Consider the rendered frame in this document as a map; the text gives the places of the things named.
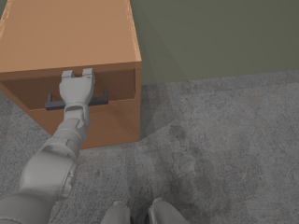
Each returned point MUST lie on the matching right robot shin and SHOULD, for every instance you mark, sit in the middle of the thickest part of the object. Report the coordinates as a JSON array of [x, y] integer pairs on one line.
[[157, 200]]

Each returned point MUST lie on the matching handle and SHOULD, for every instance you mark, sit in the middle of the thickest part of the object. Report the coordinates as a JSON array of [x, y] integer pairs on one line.
[[57, 105]]

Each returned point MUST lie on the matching robot shin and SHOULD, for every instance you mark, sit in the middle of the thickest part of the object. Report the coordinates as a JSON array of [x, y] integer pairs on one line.
[[118, 203], [157, 200]]

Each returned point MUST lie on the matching robot left hand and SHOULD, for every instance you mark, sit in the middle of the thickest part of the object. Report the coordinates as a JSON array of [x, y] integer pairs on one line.
[[77, 89]]

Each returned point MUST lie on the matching robot left upper arm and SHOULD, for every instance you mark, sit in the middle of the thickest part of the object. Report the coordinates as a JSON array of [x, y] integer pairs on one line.
[[49, 178]]

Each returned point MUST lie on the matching left robot forearm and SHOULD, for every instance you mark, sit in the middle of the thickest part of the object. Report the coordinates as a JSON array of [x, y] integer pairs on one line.
[[69, 137]]

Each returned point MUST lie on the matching cabinet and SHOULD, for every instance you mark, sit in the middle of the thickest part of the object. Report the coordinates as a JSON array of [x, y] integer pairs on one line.
[[43, 38]]

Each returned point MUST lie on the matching drawer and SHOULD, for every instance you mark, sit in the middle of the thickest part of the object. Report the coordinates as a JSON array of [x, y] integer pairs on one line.
[[34, 91]]

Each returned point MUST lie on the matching left robot shin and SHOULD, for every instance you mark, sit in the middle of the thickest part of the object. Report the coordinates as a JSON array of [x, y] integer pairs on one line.
[[118, 203]]

